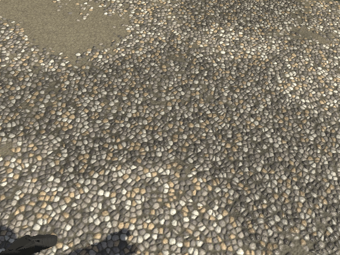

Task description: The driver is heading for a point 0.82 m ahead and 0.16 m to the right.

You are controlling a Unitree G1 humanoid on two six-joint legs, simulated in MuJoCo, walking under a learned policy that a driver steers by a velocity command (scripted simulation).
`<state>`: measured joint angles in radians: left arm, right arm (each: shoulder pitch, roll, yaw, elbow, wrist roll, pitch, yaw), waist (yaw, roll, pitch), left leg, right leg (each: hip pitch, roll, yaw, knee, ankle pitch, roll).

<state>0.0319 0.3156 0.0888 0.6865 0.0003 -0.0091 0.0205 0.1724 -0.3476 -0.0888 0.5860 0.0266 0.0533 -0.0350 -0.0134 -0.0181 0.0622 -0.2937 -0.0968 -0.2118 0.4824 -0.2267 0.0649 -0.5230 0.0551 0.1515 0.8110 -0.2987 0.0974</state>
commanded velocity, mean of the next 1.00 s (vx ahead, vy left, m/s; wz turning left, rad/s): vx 0.53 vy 0.00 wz -0.09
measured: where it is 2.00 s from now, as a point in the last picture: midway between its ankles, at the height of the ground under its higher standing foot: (197, 142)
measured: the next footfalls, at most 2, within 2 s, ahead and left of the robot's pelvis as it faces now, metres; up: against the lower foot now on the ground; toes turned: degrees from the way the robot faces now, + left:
right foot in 0.16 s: +0.12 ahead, -0.13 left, +0.00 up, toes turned +20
left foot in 0.52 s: +0.06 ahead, +0.14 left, +0.00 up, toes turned +11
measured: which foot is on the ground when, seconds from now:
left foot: down 0.00-0.16, up 0.18-0.50, down 0.52-0.94, up 0.96-1.00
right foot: up 0.00-0.14, down 0.16-0.52, up 0.54-0.94, down 0.96-1.00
